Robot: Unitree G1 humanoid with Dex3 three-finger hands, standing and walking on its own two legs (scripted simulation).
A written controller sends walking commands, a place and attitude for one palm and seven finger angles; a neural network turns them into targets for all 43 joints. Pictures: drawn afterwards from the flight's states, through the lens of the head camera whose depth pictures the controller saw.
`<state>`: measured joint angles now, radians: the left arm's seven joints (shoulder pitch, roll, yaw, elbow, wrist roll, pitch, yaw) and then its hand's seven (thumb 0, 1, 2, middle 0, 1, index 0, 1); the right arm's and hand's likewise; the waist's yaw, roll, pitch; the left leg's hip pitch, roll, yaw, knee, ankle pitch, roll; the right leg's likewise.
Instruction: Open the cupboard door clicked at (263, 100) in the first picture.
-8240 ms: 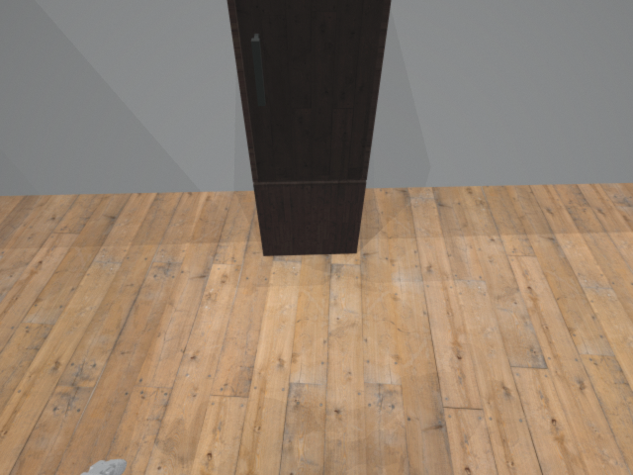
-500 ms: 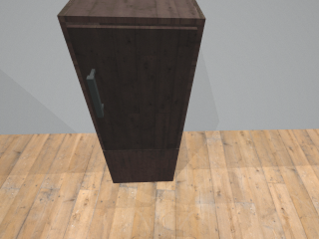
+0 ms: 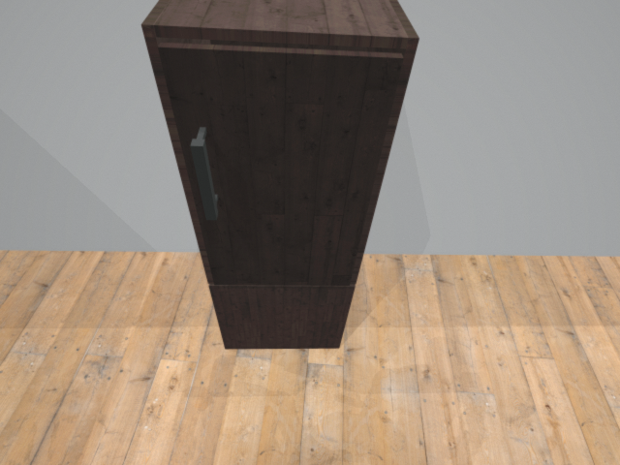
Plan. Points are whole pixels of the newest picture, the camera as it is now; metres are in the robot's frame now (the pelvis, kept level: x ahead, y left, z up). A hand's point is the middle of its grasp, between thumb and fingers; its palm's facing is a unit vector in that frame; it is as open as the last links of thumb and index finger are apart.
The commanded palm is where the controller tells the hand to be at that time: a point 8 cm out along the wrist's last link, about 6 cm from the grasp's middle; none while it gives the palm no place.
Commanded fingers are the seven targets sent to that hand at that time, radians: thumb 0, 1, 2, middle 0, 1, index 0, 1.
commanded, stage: come to a stop and stand still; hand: left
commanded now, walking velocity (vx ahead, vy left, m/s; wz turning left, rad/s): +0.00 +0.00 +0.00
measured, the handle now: (207, 175) +0.56 +0.22 +0.04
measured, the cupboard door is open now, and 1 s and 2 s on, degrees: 0 0 0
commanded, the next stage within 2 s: look again from close up in 0.12 s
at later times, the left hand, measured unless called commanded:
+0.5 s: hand out of the picture -0.02 +0.15 -0.18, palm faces +0.03 -0.99 -0.15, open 7.3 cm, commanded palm none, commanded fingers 0.00 0.90 0.90 -0.20 -0.30 -0.20 -0.30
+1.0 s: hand out of the picture -0.01 +0.14 -0.18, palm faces +0.03 -0.99 -0.16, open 7.3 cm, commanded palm none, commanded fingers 0.00 0.90 0.90 -0.20 -0.30 -0.20 -0.30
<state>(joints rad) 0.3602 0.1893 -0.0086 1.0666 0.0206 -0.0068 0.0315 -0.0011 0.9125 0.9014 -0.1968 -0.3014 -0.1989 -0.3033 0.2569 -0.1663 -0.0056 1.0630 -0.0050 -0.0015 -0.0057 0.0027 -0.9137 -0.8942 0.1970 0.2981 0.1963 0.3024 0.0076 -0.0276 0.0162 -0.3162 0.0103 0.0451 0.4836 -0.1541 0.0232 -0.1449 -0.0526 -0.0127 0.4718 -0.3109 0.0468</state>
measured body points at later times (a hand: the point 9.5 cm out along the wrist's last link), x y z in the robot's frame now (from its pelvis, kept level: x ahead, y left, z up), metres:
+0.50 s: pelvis +0.00 -0.01 +0.00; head +0.01 +0.00 +0.45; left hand -0.02 +0.20 -0.16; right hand +0.01 -0.24 -0.15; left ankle +0.07 +0.10 -0.74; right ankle -0.04 -0.15 -0.74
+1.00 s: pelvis +0.01 -0.02 +0.00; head +0.02 -0.01 +0.45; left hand -0.01 +0.20 -0.16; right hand +0.02 -0.24 -0.15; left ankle +0.07 +0.10 -0.74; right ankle -0.04 -0.15 -0.74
